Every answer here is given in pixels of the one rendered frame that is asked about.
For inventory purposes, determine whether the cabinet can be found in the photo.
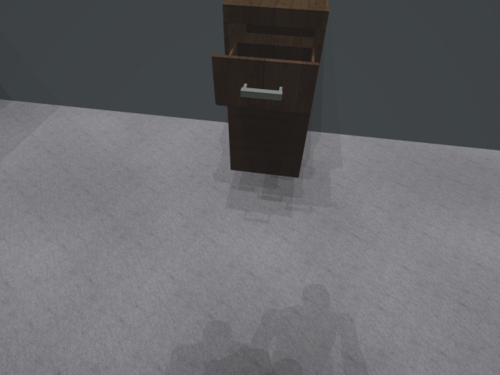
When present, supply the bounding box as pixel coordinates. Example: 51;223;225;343
223;0;329;178

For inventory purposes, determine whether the drawer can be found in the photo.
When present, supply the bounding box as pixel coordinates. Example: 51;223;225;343
212;41;320;114

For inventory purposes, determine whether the handle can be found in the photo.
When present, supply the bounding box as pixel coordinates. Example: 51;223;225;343
241;84;283;101

